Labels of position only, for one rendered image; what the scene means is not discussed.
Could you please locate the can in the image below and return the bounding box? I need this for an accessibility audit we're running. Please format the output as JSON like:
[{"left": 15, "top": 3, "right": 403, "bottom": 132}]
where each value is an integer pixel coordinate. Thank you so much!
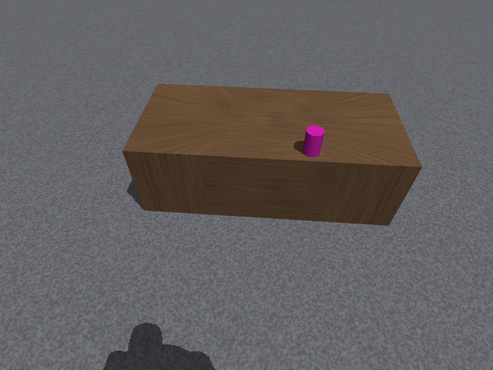
[{"left": 303, "top": 125, "right": 324, "bottom": 157}]

